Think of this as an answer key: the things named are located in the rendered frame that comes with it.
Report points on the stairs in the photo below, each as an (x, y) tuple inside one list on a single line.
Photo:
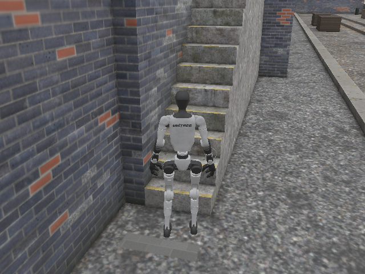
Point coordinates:
[(219, 70)]

